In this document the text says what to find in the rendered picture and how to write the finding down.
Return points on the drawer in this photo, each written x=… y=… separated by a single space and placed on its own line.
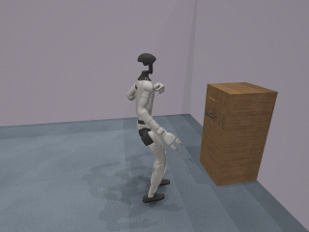
x=221 y=117

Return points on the humanoid robot head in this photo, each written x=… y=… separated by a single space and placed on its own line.
x=147 y=59

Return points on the right robot hand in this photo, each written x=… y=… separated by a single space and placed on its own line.
x=170 y=139

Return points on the right robot foot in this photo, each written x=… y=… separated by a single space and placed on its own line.
x=156 y=197

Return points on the left robot hand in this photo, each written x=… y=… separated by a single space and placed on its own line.
x=159 y=87

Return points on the left robot upper arm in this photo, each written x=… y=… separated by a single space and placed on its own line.
x=131 y=92

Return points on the cabinet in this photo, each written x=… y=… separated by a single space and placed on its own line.
x=234 y=155

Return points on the right robot upper arm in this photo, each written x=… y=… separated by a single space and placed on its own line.
x=146 y=90

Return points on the robot right forearm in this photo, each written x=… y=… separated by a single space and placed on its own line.
x=148 y=120

